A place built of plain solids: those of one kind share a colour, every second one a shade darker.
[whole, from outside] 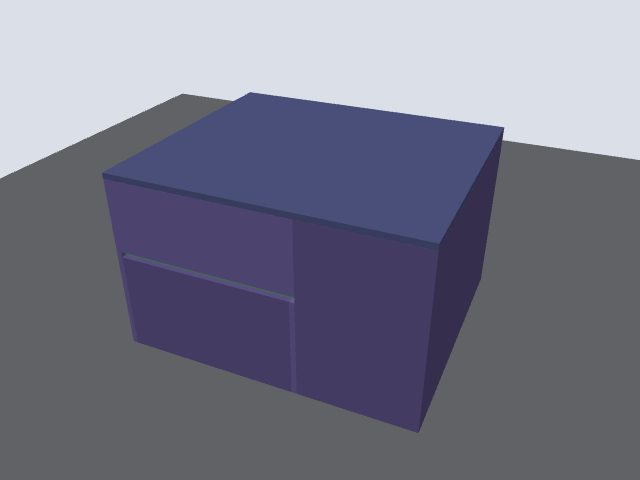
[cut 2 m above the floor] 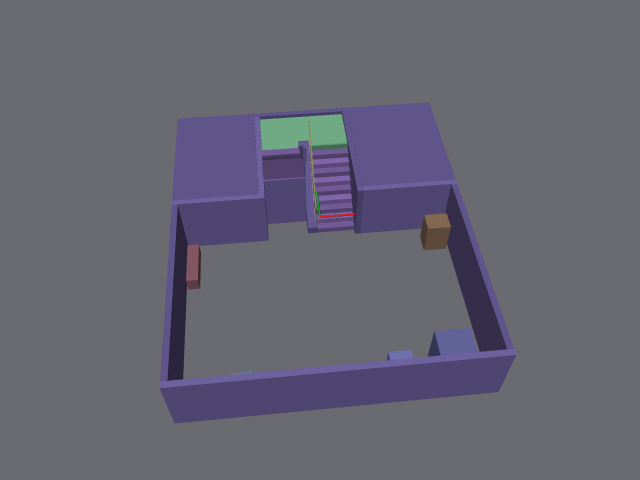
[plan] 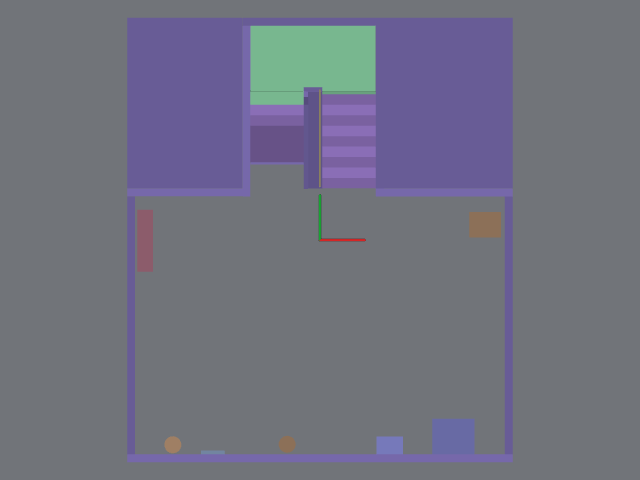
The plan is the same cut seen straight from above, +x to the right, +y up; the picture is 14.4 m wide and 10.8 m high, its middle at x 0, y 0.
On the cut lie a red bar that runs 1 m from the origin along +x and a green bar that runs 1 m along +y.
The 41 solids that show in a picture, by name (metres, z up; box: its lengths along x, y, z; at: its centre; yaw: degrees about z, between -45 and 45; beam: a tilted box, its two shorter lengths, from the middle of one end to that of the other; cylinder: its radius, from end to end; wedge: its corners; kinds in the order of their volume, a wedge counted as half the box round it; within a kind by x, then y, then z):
{
 "wall_1": {"box": [0.18, 5.8, 3.69], "at": [-4.25, -1.92, 1.54]},
 "wall_2": {"box": [2.59, 3.84, 6.33], "at": [-3.04, 3.08, 2.87]},
 "wall_3": {"box": [2.77, 0.18, 3.69], "at": [-2.95, 1.07, 1.54]},
 "wall_4": {"box": [0.18, 3.84, 6.33], "at": [-1.66, 2.9, 2.87]},
 "wall_5": {"box": [1.3, 0.1, 2.82], "at": [-0.92, 1.75, 1.36]},
 "wall_6": {"wedge": [[-0.37, 1.15, 3.21], [-0.37, 1.15, 3.67], [-0.37, 3.04, 1.69], [-0.37, 3.04, 2.15], [-0.27, 1.15, 3.21], [-0.27, 1.15, 3.67], [-0.27, 3.04, 1.69], [-0.27, 3.04, 2.15]]},
 "wall_7": {"wedge": [[-0.27, 1.16, -0.3], [-0.27, 1.16, 0.26], [-0.27, 3.34, -0.3], [-0.27, 3.34, 2.01], [0.05, 1.16, -0.3], [0.05, 1.16, 0.26], [0.05, 3.34, -0.3], [0.05, 3.34, 2.01]]},
 "wall_8": {"box": [0.42, 0.1, 0.18], "at": [-0.16, 3.39, 1.92]},
 "wall_9": {"box": [3.18, 0.18, 6.33], "at": [-0.16, 4.91, 2.87]},
 "wall_10": {"box": [8.68, 0.18, 6.33], "at": [0.0, -4.91, 2.87]},
 "wall_11": {"box": [0.18, 3.84, 6.33], "at": [1.34, 2.9, 2.87]},
 "wall_12": {"box": [3.08, 0.18, 3.69], "at": [2.8, 1.07, 1.54]},
 "wall_13": {"box": [2.9, 6.16, 2.45], "at": [2.89, -1.92, 4.81]},
 "wall_14": {"box": [2.9, 3.84, 6.33], "at": [2.89, 3.08, 2.87]},
 "wall_15": {"box": [0.18, 5.8, 3.69], "at": [4.25, -1.92, 1.54]},
 "roof_1": {"box": [8.68, 10.0, 0.2], "at": [0.0, 0.0, 6.13]},
 "floor_1": {"wedge": [[-1.57, 3.04, 1.66], [-1.57, 3.04, 1.88], [-1.57, 3.34, 1.88], [-1.57, 3.36, 1.66], [-0.37, 3.04, 1.66], [-0.37, 3.04, 1.88], [-0.37, 3.34, 1.88], [-0.37, 3.36, 1.66]]},
 "floor_2": {"box": [2.82, 1.48, 0.22], "at": [-0.16, 4.08, 1.77]},
 "floor_3": {"box": [8.32, 5.98, 0.22], "at": [0.0, -1.83, 3.47]},
 "floor_4": {"wedge": [[0.05, 3.28, 1.66], [0.05, 3.28, 1.88], [0.05, 3.34, 1.88], [0.05, 3.36, 1.66], [1.25, 3.28, 1.66], [1.25, 3.28, 1.88], [1.25, 3.34, 1.88], [1.25, 3.36, 1.66]]},
 "fill_1": {"wedge": [[-1.57, 1.75, -0.05], [-1.57, 1.75, 2.73], [-1.57, 3.06, -0.05], [-1.57, 3.06, 1.68], [-0.32, 1.75, -0.05], [-0.32, 1.75, 2.73], [-0.32, 3.06, -0.05], [-0.32, 3.06, 1.68]]},
 "machine_1": {"box": [0.6, 0.4, 1.75], "at": [1.57, -4.62, 0.82]},
 "machine_2": {"box": [0.95, 0.8, 1.88], "at": [3.0, -4.42, 0.89]},
 "bin_1": {"cylinder": 0.19, "from": [-3.31, -4.61, 0.0], "to": [-3.31, -4.61, 0.62]},
 "bin_2": {"cylinder": 0.19, "from": [-0.74, -4.6, 0.0], "to": [-0.74, -4.6, 0.62]},
 "bin_3": {"box": [0.72, 0.58, 1.11], "at": [3.71, 0.34, 0.51]},
 "tread_1": {"wedge": [[-1.57, 2.57, 2.07], [-1.57, 2.57, 2.26], [-1.57, 2.81, 1.88], [-1.57, 2.81, 2.26], [-0.37, 2.57, 2.07], [-0.37, 2.57, 2.26], [-0.37, 2.81, 1.88], [-0.37, 2.81, 2.26]]},
 "tread_2": {"wedge": [[-1.57, 2.8, 1.88], [-1.57, 2.8, 2.07], [-1.57, 3.04, 1.69], [-1.57, 3.04, 2.07], [-0.37, 2.8, 1.88], [-0.37, 2.8, 2.07], [-0.37, 3.04, 1.69], [-0.37, 3.04, 2.07]]},
 "tread_3": {"wedge": [[0.05, 1.16, -0.05], [0.05, 1.16, 0.19], [0.05, 1.4, 0.0], [0.05, 1.4, 0.19], [1.25, 1.16, -0.05], [1.25, 1.16, 0.19], [1.25, 1.4, 0.0], [1.25, 1.4, 0.19]]},
 "tread_4": {"wedge": [[0.05, 1.4, 0.0], [0.05, 1.4, 0.37], [0.05, 1.64, 0.19], [0.05, 1.64, 0.37], [1.25, 1.4, 0.0], [1.25, 1.4, 0.38], [1.25, 1.64, 0.19], [1.25, 1.64, 0.38]]},
 "tread_5": {"wedge": [[0.05, 1.63, 0.19], [0.05, 1.63, 0.56], [0.05, 1.87, 0.38], [0.05, 1.87, 0.56], [1.25, 1.63, 0.19], [1.25, 1.63, 0.56], [1.25, 1.87, 0.38], [1.25, 1.87, 0.56]]},
 "tread_6": {"wedge": [[0.05, 1.87, 0.38], [0.05, 1.87, 0.75], [0.05, 2.11, 0.57], [0.05, 2.11, 0.75], [1.25, 1.87, 0.38], [1.25, 1.87, 0.75], [1.25, 2.11, 0.57], [1.25, 2.11, 0.75]]},
 "tread_7": {"wedge": [[0.05, 2.1, 0.57], [0.05, 2.1, 0.94], [0.05, 2.34, 0.76], [0.05, 2.34, 0.94], [1.25, 2.1, 0.57], [1.25, 2.1, 0.94], [1.25, 2.34, 0.76], [1.25, 2.34, 0.94]]},
 "tread_8": {"wedge": [[0.05, 2.34, 0.75], [0.05, 2.34, 1.13], [0.05, 2.57, 0.94], [0.05, 2.57, 1.13], [1.25, 2.34, 0.75], [1.25, 2.34, 1.13], [1.25, 2.57, 0.94], [1.25, 2.57, 1.13]]},
 "tread_9": {"wedge": [[0.05, 2.57, 0.94], [0.05, 2.57, 1.31], [0.05, 2.81, 1.13], [0.05, 2.81, 1.32], [1.25, 2.57, 0.94], [1.25, 2.57, 1.32], [1.25, 2.81, 1.13], [1.25, 2.81, 1.32]]},
 "tread_10": {"wedge": [[0.05, 2.81, 1.13], [0.05, 2.81, 1.5], [0.05, 3.05, 1.32], [0.05, 3.05, 1.5], [1.25, 2.81, 1.13], [1.25, 2.81, 1.5], [1.25, 3.05, 1.32], [1.25, 3.05, 1.5]]},
 "tread_11": {"wedge": [[0.05, 3.04, 1.32], [0.05, 3.04, 1.69], [0.05, 3.28, 1.51], [0.05, 3.28, 1.69], [1.25, 3.04, 1.32], [1.25, 3.04, 1.69], [1.25, 3.28, 1.51], [1.25, 3.28, 1.69]]},
 "bench_1": {"box": [0.36, 1.4, 0.5], "at": [-3.93, -0.02, 0.2]},
 "guard_rail_1": {"wedge": [[-0.02, 1.21, 0.34], [-0.02, 1.21, 0.37], [-0.02, 3.39, 2.09], [-0.02, 3.39, 2.11], [0.02, 1.21, 0.34], [0.02, 1.21, 0.37], [0.02, 3.39, 2.09], [0.02, 3.39, 2.11]]},
 "guard_rail_2": {"wedge": [[-0.02, 1.21, 1.08], [-0.02, 1.21, 1.13], [-0.02, 3.39, 2.82], [-0.02, 3.39, 2.87], [0.02, 1.21, 1.08], [0.02, 1.21, 1.13], [0.02, 3.39, 2.82], [0.02, 3.39, 2.87]]},
 "cabinet_1": {"box": [0.54, 0.09, 0.61], "at": [-2.41, -4.78, 1.6]}
}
